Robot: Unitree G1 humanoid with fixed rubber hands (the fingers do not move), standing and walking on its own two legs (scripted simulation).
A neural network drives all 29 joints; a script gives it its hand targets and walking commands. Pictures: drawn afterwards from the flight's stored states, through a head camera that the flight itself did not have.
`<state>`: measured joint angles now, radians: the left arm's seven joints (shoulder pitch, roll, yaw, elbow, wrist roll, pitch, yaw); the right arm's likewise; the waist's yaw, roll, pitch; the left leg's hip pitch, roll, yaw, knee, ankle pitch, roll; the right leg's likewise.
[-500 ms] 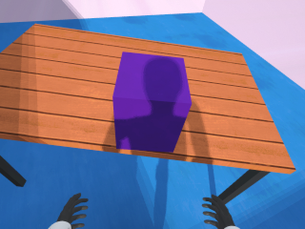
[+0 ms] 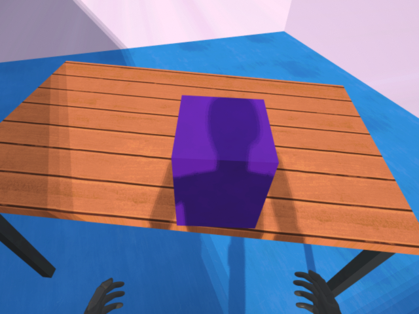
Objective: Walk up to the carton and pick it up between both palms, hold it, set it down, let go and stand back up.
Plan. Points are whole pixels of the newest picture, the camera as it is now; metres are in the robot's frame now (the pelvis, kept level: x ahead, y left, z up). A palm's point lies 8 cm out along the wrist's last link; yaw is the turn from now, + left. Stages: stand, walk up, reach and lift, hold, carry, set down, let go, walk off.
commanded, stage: reach and lift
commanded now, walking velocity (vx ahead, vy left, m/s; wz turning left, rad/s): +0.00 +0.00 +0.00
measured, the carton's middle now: (219, 163) +0.47 +0.00 +0.01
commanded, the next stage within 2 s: none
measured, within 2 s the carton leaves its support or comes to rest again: neither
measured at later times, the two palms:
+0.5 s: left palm (102, 297) +0.18 +0.20 -0.04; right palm (334, 291) +0.20 -0.22 -0.03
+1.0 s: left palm (113, 241) +0.26 +0.20 +0.00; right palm (332, 245) +0.27 -0.22 +0.01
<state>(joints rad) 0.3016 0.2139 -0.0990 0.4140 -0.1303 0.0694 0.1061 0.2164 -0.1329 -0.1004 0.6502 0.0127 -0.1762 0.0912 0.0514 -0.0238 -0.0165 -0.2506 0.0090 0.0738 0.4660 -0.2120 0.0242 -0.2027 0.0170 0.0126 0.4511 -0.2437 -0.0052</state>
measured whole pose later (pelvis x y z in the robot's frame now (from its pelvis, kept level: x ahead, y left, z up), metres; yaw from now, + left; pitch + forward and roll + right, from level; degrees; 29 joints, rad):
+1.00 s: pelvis +0.03 -0.02 +0.01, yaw +0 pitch -1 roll +0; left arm 0.09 0.23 -0.04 0.43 -0.19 -0.22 0.05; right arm 0.10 -0.20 0.09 0.48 0.28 -0.27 -0.03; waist 0.03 -0.07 -0.03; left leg -0.13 0.02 0.05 0.34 -0.19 -0.01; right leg -0.08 0.04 0.01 0.32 -0.23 -0.04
